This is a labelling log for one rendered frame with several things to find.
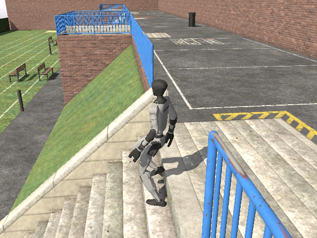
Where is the right robot hand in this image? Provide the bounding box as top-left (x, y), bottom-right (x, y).
top-left (165, 132), bottom-right (174, 147)

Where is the right robot forearm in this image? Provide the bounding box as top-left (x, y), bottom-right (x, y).
top-left (168, 118), bottom-right (177, 134)

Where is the left robot hand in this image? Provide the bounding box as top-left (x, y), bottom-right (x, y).
top-left (128, 149), bottom-right (141, 162)

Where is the robot head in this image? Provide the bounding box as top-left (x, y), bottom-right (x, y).
top-left (152, 79), bottom-right (168, 104)

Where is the right robot upper arm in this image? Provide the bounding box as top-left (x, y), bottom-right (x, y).
top-left (164, 96), bottom-right (177, 120)

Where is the left robot forearm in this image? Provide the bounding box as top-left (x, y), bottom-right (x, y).
top-left (137, 129), bottom-right (156, 152)

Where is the robot left thigh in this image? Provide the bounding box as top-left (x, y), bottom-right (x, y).
top-left (139, 142), bottom-right (159, 178)

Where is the left robot upper arm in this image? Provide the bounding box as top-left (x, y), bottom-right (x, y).
top-left (149, 105), bottom-right (159, 135)

